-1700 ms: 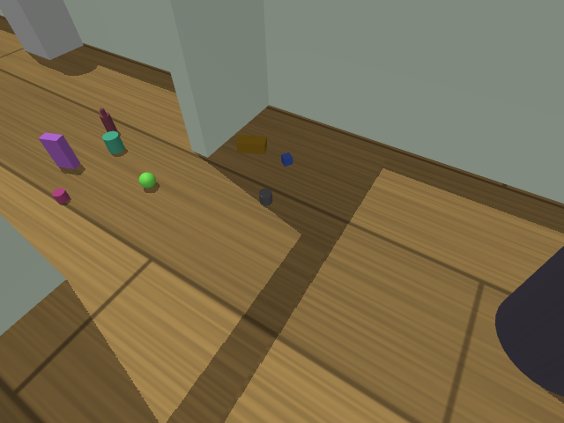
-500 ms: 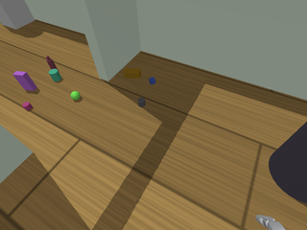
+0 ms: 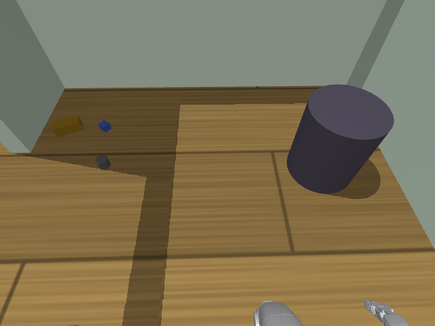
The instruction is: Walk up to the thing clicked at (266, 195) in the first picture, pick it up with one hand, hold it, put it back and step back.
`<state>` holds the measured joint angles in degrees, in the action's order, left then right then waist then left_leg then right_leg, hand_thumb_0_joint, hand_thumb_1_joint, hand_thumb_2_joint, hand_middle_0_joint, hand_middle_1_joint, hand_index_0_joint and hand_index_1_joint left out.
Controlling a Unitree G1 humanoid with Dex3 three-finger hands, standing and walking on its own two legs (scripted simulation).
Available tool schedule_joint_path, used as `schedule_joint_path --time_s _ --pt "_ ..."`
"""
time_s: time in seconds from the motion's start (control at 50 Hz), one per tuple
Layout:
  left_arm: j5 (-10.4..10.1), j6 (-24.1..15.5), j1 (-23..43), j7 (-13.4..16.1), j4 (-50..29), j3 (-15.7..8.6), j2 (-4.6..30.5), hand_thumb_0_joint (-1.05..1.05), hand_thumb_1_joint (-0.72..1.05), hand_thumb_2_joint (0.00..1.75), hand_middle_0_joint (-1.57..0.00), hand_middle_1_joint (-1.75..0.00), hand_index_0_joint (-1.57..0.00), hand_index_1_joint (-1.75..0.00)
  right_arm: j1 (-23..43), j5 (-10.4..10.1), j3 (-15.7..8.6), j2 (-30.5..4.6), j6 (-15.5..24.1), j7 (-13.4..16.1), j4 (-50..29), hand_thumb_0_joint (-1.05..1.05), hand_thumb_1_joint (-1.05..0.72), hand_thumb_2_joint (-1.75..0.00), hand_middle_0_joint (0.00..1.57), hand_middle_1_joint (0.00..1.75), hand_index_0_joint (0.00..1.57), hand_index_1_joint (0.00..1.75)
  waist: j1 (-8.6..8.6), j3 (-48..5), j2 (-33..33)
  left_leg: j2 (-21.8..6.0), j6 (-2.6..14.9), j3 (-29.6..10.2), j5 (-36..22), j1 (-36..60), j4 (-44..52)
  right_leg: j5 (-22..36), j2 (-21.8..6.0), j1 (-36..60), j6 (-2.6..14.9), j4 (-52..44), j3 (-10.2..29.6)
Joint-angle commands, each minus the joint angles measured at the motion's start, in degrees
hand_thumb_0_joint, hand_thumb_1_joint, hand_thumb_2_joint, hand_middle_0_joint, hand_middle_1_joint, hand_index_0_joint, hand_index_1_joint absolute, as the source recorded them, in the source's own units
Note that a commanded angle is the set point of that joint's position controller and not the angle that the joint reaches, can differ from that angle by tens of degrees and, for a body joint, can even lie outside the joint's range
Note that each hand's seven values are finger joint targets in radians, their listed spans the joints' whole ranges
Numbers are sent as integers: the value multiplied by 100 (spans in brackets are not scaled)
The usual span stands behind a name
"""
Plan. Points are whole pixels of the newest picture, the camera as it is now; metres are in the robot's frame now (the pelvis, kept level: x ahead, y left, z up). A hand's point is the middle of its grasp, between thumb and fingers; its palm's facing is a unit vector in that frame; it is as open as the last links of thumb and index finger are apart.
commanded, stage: walk up
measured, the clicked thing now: (103, 162) +1.04 +0.64 -0.75
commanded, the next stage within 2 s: none
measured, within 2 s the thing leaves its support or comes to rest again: neither
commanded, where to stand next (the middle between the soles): +0.09 -0.06 m, yaw -100 degrees
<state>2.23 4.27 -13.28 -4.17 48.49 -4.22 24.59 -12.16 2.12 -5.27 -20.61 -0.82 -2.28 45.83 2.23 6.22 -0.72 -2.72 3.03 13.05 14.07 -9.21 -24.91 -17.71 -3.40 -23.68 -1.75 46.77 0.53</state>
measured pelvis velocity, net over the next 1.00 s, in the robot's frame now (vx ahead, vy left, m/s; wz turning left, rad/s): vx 0.07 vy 0.00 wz -1.03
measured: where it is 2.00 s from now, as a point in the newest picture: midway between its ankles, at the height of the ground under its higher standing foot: outside the picture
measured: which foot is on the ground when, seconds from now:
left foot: down 0.00-0.16, up 0.18-0.46, down 0.48-0.88, up 0.90-1.00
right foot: up 0.00-0.12, down 0.14-0.50, up 0.52-0.84, down 0.86-1.00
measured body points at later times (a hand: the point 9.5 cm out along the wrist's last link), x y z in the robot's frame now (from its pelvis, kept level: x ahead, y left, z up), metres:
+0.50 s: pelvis +0.06 +0.01 -0.02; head +0.10 -0.01 +0.43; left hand +0.32 +0.22 -0.12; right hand +0.00 -0.33 -0.12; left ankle +0.18 +0.08 -0.75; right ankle +0.00 -0.14 -0.74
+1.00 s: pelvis +0.07 +0.00 -0.03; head +0.08 -0.06 +0.42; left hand +0.40 +0.09 -0.11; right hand -0.15 -0.26 -0.14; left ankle +0.20 +0.07 -0.70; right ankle -0.02 -0.08 -0.74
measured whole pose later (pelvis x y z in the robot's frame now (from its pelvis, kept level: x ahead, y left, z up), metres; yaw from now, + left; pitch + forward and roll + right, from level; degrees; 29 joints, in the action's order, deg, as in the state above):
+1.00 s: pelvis +0.07 +0.00 -0.03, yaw -59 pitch -1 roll +0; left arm 1.7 0.8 -16.2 -1.5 38.6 -2.5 23.3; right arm -11.6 -0.8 -3.6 -25.5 -2.3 -0.8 41.6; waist 0.0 8.3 3.8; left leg -4.8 -1.1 1.3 31.4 -27.6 -59.7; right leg -18.9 2.8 -20.7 0.6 40.3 4.6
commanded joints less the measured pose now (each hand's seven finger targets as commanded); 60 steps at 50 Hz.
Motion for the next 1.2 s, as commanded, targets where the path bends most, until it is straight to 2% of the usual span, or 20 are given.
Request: schedule_joint_path --time_s 0.0,0.1,0.12,0.14,0.16,0.26,0.42,0.44,0.48,0.5,0.58,0.72,0.82,0.86,0.88,0.94,1.08,1.12,1.14,1.18 --pt "-29 -265 364 40 -809 -173 751 0 90 90 -20 -30 -20 -30 190 13 -500 -1553 144 -33 -710 0 -90 -90 20 30 20 30 138 -525 907 -1725 365 -1124 328 353 959 -166 -100 -60 150 -497 -354" --pt "12 -428 -532 171 -650 -290 916 0 90 90 -20 -30 -20 -30 217 -57 -470 -1492 25 -118 -767 0 -90 -90 20 30 20 30 -364 -1165 259 -1432 175 -183 -835 -175 -1289 -173 230 1730 496 -2100 -456" --pt "37 -481 -948 242 -592 -401 1258 0 90 90 -20 -30 -20 -30 151 -131 -371 -1296 17 -145 -794 0 -90 -90 20 30 20 30 -662 -1242 -587 -856 -88 41 -401 -1099 -2624 -357 -31 2592 840 -2712 490" --pt "66 -554 -819 302 -757 -520 1792 0 90 90 -20 -30 -20 -30 235 -176 -208 -901 38 -189 -1029 0 -90 -90 20 30 20 30 -590 -887 -1806 138 -517 -122 1915 -3108 -3443 436 -1286 3098 1524 -2792 3143" --pt "20 -502 -719 308 -893 -476 1728 0 90 90 -20 -30 -20 -30 618 -155 -238 -1203 47 -114 -1099 0 -90 -90 20 30 20 30 -665 -691 -1426 8 -540 -1342 2537 -3129 -3683 642 -1802 2510 2100 -2972 4128" --pt "-94 -442 207 422 -1345 -359 1216 0 90 90 -20 -30 -20 -30 4 -173 -238 -1393 5 -145 -594 0 -90 -90 20 30 20 30 -101 -506 -763 -30 -618 -1365 1079 -2079 -3129 1206 -365 1440 1260 -2723 2045" --pt "-32 -382 604 425 -1824 -391 1178 0 90 90 -20 -30 -20 -30 -446 -138 -229 -1237 129 172 -580 0 -90 -90 20 30 20 30 191 -833 -748 335 -358 -1646 87 -180 -807 2393 0 278 948 -1646 2499" --pt "-100 -365 560 432 -1858 -302 968 0 90 90 -20 -30 -20 -30 -608 -56 -291 -1362 178 229 -573 0 -90 -90 20 30 20 30 320 -831 -345 145 -250 -1877 -359 426 -116 1837 279 -269 587 -1198 2298" --pt "-45 -290 -304 488 -1654 -242 654 0 90 90 -20 -30 -20 -30 -87 -52 -393 -2005 175 261 -873 0 -90 -90 20 30 20 30 -118 -819 1377 -2267 497 -4324 -158 262 931 -1420 1374 -930 86 840 967" --pt "19 -246 -499 505 -1458 -386 1144 0 90 90 -20 -30 -20 -30 175 -145 -455 -2124 172 209 -905 0 -90 -90 20 30 20 30 -135 -843 1259 -2650 1024 -4369 -100 -221 1002 -1607 1008 -520 49 1775 773" --pt "-131 -203 -343 193 -1308 -441 1079 0 90 90 -20 -30 -20 -30 407 -49 -303 -1580 251 245 -953 0 -90 -90 20 30 20 30 -210 -628 1380 -1463 594 -2178 -556 -129 627 -431 422 -719 72 2088 461" --pt "-89 -282 166 50 -1536 -254 927 0 90 90 -20 -30 -20 -30 -331 -13 -392 -1853 245 173 -1060 0 -90 -90 20 30 20 30 175 -849 1210 -1803 773 -1151 -1506 588 -35 -692 164 -459 38 -31 -198" --pt "-42 -441 -923 229 -1121 -386 1027 0 90 90 -20 -30 -20 -30 76 -106 -318 -1687 113 60 -1288 0 -90 -90 20 30 20 30 -395 -1168 813 -1455 321 -331 -824 -688 -1789 150 517 1448 357 -1711 -469" --pt "90 -550 -920 356 -1410 -638 2064 0 90 90 -20 -30 -20 -30 357 -216 -49 -1010 80 59 -1606 0 -90 -90 20 30 20 30 -630 -803 -1726 187 -427 -486 2369 -3429 -3722 1015 -1187 2234 1398 -2570 3504" --pt "63 -506 -858 379 -1447 -598 2067 0 90 90 -20 -30 -20 -30 723 -236 -144 -1371 80 155 -1615 0 -90 -90 20 30 20 30 -724 -824 -1228 -74 -435 -1339 2657 -3041 -3934 1239 -1541 1589 2020 -2618 3930" --pt "-147 -490 -185 481 -1514 -361 1449 0 90 90 -20 -30 -20 -30 13 -413 -157 -1411 106 222 -1028 0 -90 -90 20 30 20 30 -236 -994 -1007 -135 -440 -1409 1702 -2655 -3655 2444 -528 1736 1459 -1780 2241" --pt "-71 -473 -324 542 -1594 -319 1356 0 90 90 -20 -30 -20 -30 -80 -200 -127 -1297 116 275 -1017 0 -90 -90 20 30 20 30 -260 -907 -941 254 -115 -1403 1306 -1528 -2511 2685 -393 575 1472 -1347 2662" --pt "-143 -421 89 553 -1700 -276 1281 0 90 90 -20 -30 -20 -30 -572 -162 -161 -1204 176 281 -845 0 -90 -90 20 30 20 30 113 -867 -777 382 -7 -1357 665 -505 -1275 2543 -175 -171 1212 -926 2467" --pt "-194 -385 135 553 -1758 -202 1050 0 90 90 -20 -30 -20 -30 -821 -70 -233 -1354 214 306 -806 0 -90 -90 20 30 20 30 240 -832 -250 41 86 -1911 641 48 -446 1818 164 -782 849 -373 2151" --pt "-120 -357 -215 634 -1660 -142 991 0 90 90 -20 -30 -20 -30 -396 -81 -445 -2195 262 300 -965 0 -90 -90 20 30 20 30 67 -743 1392 -2553 879 -4587 406 -89 829 -1351 1055 -1494 198 1722 882"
